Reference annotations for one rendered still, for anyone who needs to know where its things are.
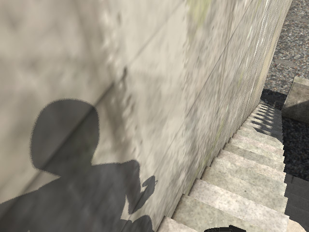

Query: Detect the stairs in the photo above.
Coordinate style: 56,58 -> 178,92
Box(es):
156,103 -> 290,232

